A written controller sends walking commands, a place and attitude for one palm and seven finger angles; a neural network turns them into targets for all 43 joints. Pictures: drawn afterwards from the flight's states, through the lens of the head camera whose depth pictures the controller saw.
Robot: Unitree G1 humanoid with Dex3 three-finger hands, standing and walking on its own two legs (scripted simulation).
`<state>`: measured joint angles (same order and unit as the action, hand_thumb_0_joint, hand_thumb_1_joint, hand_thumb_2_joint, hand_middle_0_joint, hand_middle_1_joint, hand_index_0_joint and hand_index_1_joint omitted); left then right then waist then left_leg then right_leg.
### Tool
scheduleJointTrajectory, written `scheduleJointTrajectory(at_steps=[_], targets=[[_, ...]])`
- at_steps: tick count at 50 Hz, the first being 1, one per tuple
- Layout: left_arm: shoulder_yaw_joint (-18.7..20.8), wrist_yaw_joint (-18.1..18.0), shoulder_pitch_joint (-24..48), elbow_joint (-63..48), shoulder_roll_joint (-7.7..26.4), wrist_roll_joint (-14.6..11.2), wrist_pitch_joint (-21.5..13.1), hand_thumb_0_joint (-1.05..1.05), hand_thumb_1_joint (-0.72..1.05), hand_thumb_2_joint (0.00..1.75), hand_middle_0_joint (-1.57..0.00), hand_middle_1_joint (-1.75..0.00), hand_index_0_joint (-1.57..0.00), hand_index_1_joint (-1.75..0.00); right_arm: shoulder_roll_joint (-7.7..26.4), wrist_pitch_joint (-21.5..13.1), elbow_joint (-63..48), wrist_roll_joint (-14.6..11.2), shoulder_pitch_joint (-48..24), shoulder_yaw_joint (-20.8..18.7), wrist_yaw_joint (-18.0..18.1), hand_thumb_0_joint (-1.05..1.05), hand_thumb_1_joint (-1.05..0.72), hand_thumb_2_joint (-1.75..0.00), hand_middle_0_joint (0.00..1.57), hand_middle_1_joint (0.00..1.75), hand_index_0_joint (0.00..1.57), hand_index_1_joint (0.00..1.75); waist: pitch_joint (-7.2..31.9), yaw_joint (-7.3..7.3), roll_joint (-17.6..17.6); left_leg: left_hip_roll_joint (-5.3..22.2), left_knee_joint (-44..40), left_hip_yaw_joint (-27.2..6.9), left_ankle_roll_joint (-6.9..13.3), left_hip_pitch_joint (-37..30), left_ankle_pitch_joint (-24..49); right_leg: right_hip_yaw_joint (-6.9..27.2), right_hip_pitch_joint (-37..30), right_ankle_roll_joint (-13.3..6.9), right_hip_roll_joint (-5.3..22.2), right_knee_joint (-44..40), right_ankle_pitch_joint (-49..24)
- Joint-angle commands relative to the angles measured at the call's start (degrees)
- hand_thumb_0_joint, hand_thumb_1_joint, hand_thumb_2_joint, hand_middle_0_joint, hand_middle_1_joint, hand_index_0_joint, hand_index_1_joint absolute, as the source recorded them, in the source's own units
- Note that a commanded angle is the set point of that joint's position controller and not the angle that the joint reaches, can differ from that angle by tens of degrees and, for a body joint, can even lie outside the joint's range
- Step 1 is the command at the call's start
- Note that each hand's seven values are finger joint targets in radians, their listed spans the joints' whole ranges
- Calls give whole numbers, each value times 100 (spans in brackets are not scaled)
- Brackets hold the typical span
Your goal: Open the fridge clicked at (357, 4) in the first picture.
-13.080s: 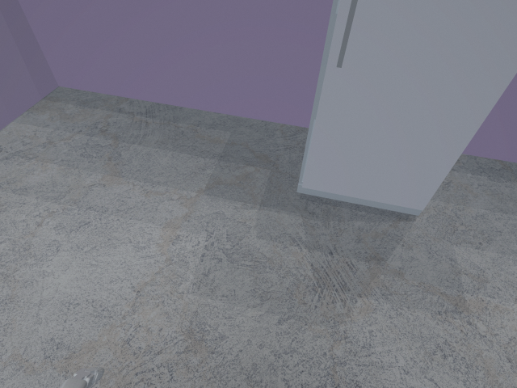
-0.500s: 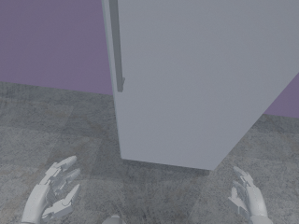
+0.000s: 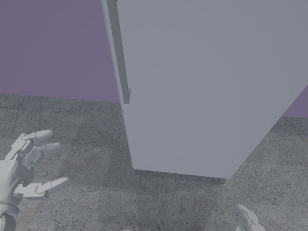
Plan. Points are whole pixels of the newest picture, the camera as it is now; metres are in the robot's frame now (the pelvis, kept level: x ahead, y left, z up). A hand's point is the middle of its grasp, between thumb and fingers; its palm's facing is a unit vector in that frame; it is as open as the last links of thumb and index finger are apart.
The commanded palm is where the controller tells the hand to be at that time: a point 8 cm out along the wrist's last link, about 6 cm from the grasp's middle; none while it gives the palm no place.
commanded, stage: raise the hand to about handle height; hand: left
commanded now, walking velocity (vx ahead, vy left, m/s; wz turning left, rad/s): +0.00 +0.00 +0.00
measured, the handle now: (122, 58) +0.53 +0.12 +0.18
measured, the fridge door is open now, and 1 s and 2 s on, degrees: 0 0 0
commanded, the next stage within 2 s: move the hooked fingers beside the handle in 1.18 s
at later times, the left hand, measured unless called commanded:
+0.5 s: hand (16, 157) +0.24 +0.30 +0.13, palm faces +0.00 -1.00 -0.06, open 13.8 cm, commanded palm +0.21 +0.34 +0.15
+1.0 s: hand (16, 139) +0.26 +0.28 +0.17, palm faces +0.01 -1.00 -0.07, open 13.9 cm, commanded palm +0.23 +0.33 +0.18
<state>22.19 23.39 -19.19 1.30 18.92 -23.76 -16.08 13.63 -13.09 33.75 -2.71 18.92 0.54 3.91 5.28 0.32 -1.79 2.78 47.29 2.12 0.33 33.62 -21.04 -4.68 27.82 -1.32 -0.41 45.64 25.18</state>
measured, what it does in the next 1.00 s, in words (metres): stands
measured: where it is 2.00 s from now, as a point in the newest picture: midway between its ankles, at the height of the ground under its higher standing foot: outside the picture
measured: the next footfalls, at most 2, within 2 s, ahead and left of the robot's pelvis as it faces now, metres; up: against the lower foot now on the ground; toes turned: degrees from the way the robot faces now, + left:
none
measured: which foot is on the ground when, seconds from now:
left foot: down 0.00-1.00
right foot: down 0.00-1.00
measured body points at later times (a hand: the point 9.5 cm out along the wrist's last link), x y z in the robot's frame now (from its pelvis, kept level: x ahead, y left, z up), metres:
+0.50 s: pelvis -0.01 +0.03 +0.02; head -0.01 +0.03 +0.47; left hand +0.23 +0.35 +0.14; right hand +0.19 -0.18 -0.03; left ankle +0.03 +0.11 -0.70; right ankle -0.02 -0.10 -0.70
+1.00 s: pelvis -0.01 +0.01 +0.03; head -0.02 +0.00 +0.48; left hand +0.25 +0.34 +0.18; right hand +0.16 -0.23 -0.04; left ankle +0.03 +0.11 -0.70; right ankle -0.02 -0.10 -0.70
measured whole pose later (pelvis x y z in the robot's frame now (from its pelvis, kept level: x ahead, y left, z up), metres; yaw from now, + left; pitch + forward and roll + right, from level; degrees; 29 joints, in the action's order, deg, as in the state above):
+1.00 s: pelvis -0.01 +0.01 +0.03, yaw +1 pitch -1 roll -1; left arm 25.7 29.5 1.3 11.4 26.3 -20.5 -1.1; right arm 15.7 -13.6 34.1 -4.0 15.7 3.6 6.0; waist 1.1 -1.2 -1.7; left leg 1.2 32.0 1.8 1.0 17.5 -13.7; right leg -5.2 11.2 -0.9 0.1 29.5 17.5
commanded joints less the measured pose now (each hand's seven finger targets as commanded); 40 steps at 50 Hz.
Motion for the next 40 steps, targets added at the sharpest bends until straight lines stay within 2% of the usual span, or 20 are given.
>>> scheduleJointTrajectory(at_steps=[1, 4, 5, 6, 8, 10, 11, 14, 16, 19, 22, 24, 26, 27, 29, 33, 34, 36, 37, 40], targets=[[-149, 343, 717, -565, 871, 134, -78, 0, -20, 43, -28, -100, -28, -100, 947, -465, -905, -77, -612, -319, 58, 0, -90, -90, 20, 30, 20, 30, 366, 56, 97, -240, -550, -278, 169, -895, 1228, 343, 122, 201, -27, -894, -1728], [300, 455, 1329, -1007, 1510, 121, -43, 0, -27, 40, -28, -105, -28, -105, 983, -527, -923, -90, -625, -312, 169, 0, -90, -90, 20, 30, 20, 30, 978, -9, -61, -218, -755, -344, 201, -1352, 1228, 279, -151, 136, -27, -977, -1481], [406, 408, 1518, -1298, 1641, 122, -94, 0, -29, 39, -29, -107, -29, -107, 959, -550, -948, -88, -680, -295, 199, 0, -90, -90, 20, 30, 20, 30, 1142, -53, -292, -210, -830, -361, 202, -1543, 1288, 236, -220, 101, -40, -963, -1467], [661, 297, 1714, -1515, 1919, 108, -149, 0, -31, 38, -29, -108, -29, -108, 968, -557, -934, -55, -690, -265, 211, 0, -90, -90, 20, 30, 20, 30, 1219, -113, -335, -202, -873, -398, 190, -1631, 1386, 204, -356, 60, -76, -941, -1498], [723, 129, 1662, -1657, 1774, 27, -247, 0, -36, 36, -29, -111, -29, -111, 863, -585, -941, -62, -739, -199, 212, 0, -90, -90, 20, 30, 20, 30, 1217, -149, -584, -183, -1046, -458, 143, -1896, 1466, 75, -441, 9, -108, -957, -1498], [709, 18, 1604, -1496, 1638, -39, -219, 0, -41, 34, -29, -114, -29, -114, 853, -590, -901, -71, -775, -154, 195, 0, -90, -90, 20, 30, 20, 30, 954, -167, -728, -163, -1175, -509, 83, -1946, 1424, -9, -438, -5, -132, -1019, -1474], [741, 20, 1589, -1259, 1675, -14, -108, 0, -43, 33, -29, -115, -29, -115, 877, -570, -868, -78, -765, -148, 180, 0, -90, -90, 20, 30, 20, 30, 864, -201, -635, -158, -1221, -518, 80, -1912, 1454, -22, -521, -23, -160, -1074, -1510], [348, 176, 1700, -717, 1405, 82, 453, 0, -50, 30, -30, -120, -30, -120, 907, -479, -907, -137, -845, -117, 169, 0, -90, -90, 20, 30, 20, 30, 370, -146, -867, -131, -1472, -562, 23, -1868, 1154, -69, -370, 5, -136, -1237, -1359], [299, 314, 1738, -229, 1432, 131, 909, 0, -50, 30, -30, -120, -30, -120, 955, -419, -975, -169, -851, -97, 180, 0, -90, -90, 20, 30, 20, 30, 96, -177, -530, -144, -1622, -568, 43, -1719, 942, -54, -448, 13, -144, -1416, -1275], [314, 404, 2295, -338, 1649, 223, 1312, 0, -50, 30, -30, -120, -30, -120, 978, -345, -1094, -184, -914, -57, 213, 0, -90, -90, 20, 30, 20, 30, 214, -159, -325, -151, -1737, -615, 72, -1830, 843, -63, -521, 31, -137, -1501, -1196], [616, 381, 3033, -777, 2012, 176, 1207, 0, -50, 30, -30, -120, -30, -120, 940, -350, -1116, -136, -990, -1, 234, 0, -90, -90, 20, 30, 20, 30, 544, -158, -262, -162, -1799, -656, 84, -2170, 963, -50, -734, 2, -162, -1591, -1226], [782, 320, 3338, -1067, 2181, 181, 981, 0, -50, 30, -30, -120, -30, -120, 901, -387, -1091, -113, -1005, 23, 260, 0, -90, -90, 20, 30, 20, 30, 785, -163, -432, -143, -1852, -706, 71, -2491, 1045, -35, -783, -20, -176, -1622, -1237], [934, 292, 3516, -1044, 2355, 162, 841, 0, -50, 30, -30, -120, -30, -120, 885, -414, -1009, -91, -1018, 74, 274, 0, -90, -90, 20, 30, 20, 30, 769, -183, -574, -156, -1927, -703, 58, -2583, 958, -5, -860, -35, -189, -1721, -1195], [889, 301, 3584, -949, 2298, 173, 834, 0, -50, 30, -30, -120, -30, -120, 873, -415, -968, -106, -1019, 84, 290, 0, -90, -90, 20, 30, 20, 30, 756, -158, -681, -148, -1985, -720, 50, -2640, 933, -9, -873, -37, -174, -1749, -1184], [831, 374, 3587, -532, 2253, 212, 943, 0, -50, 30, -30, -120, -30, -120, 881, -411, -881, -126, -1010, 95, 316, 0, -90, -90, 20, 30, 20, 30, 477, -145, -795, -151, -2097, -750, 32, -2571, 713, -7, -831, -32, -149, -1830, -1115], [707, 624, 3639, 316, 2275, 254, 1480, 0, -50, 30, -30, -120, -30, -120, 932, -331, -846, -201, -1010, 96, 342, 0, -90, -90, 20, 30, 20, 30, 106, -145, -511, -201, -2235, -714, 74, -2307, 398, 13, -842, -10, -115, -2029, -992], [664, 676, 3792, 267, 2294, 262, 1562, 0, -50, 30, -30, -120, -30, -120, 949, -324, -864, -217, -1027, 92, 344, 0, -90, -90, 20, 30, 20, 30, 132, -134, -545, -212, -2236, -704, 78, -2344, 438, 13, -864, -8, -106, -2034, -1026], [623, 772, 3572, 484, 2199, 226, 1691, 0, -50, 30, -30, -120, -30, -120, 949, -325, -922, -210, -1017, 84, 305, 0, -90, -90, 20, 30, 20, 30, 211, -181, -219, -246, -2162, -656, 111, -2329, 655, 28, -962, -12, -120, -2089, -1137], [568, 801, 3568, 385, 2168, 227, 1690, 0, -50, 30, -30, -120, -30, -120, 960, -317, -937, -213, -1013, 74, 285, 0, -90, -90, 20, 30, 20, 30, 333, -166, -229, -253, -2132, -619, 120, -2374, 736, 29, -968, -1, -113, -2070, -1159], [748, 763, 3612, -130, 2335, 194, 1460, 0, -50, 30, -30, -120, -30, -120, 948, -375, -1019, -185, -1072, 48, 228, 0, -90, -90, 20, 30, 20, 30, 630, -211, -337, -260, -2065, -604, 133, -2603, 1025, 29, -1051, -16, -120, -2019, -1322]])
